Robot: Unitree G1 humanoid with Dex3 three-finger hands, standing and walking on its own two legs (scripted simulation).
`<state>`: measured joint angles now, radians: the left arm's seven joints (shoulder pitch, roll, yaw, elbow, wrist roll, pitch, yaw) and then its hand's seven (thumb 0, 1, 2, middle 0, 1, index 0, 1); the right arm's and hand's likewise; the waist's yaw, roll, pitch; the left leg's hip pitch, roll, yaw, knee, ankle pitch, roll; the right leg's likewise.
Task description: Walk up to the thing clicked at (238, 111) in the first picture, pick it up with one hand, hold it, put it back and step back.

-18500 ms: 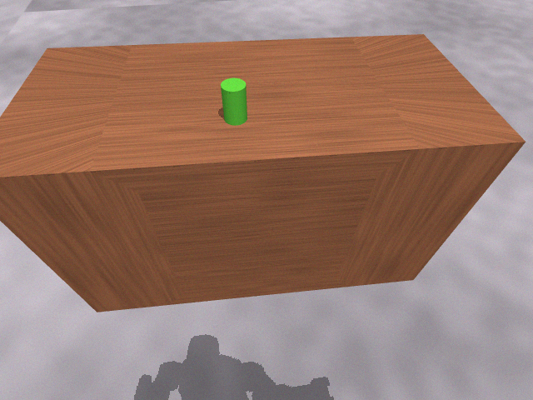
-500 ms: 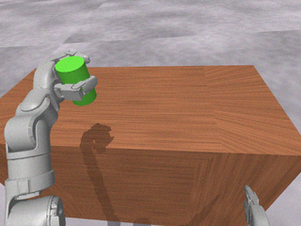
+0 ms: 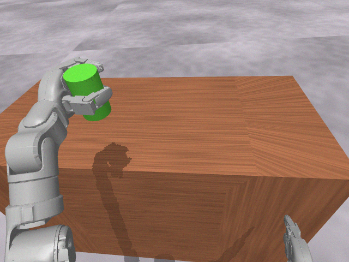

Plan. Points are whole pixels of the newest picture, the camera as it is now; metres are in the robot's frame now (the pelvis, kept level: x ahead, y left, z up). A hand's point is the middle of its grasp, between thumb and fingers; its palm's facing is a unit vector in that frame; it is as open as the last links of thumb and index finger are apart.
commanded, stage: hold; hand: left
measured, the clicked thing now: (89, 93) +0.35 +0.18 +0.27
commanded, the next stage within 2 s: crouch in 0.12 s
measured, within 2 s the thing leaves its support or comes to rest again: neither
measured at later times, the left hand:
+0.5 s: hand (99, 95) +0.37 +0.17 +0.25, palm faces +0.10 -0.99 +0.03, open 8.2 cm
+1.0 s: hand (110, 104) +0.45 +0.19 +0.17, palm faces +0.14 -0.99 +0.00, open 8.2 cm
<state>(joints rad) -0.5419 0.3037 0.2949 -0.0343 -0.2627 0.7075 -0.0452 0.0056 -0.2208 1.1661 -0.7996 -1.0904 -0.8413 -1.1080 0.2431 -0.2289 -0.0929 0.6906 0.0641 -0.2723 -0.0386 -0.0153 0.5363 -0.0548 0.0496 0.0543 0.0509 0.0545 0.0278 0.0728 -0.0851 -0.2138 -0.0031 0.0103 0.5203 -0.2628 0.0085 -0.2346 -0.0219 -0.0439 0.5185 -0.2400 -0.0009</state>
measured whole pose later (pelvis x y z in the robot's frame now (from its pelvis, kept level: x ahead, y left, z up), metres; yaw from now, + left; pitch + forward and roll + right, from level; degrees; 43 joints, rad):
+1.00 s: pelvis +0.00 +0.00 +0.00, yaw -1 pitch +4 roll +0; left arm -0.73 0.39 0.29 0.73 -0.17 0.13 -0.05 0.01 -0.21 1.15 -0.79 -1.08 -0.84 -1.10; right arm 0.20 -0.24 -0.08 0.70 0.04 -0.31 -0.07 -0.02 0.56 -0.04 0.05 0.05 0.05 0.05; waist -0.06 0.02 -0.06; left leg -0.34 0.01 0.02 0.54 -0.27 0.00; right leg -0.36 -0.01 -0.03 0.53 -0.23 -0.01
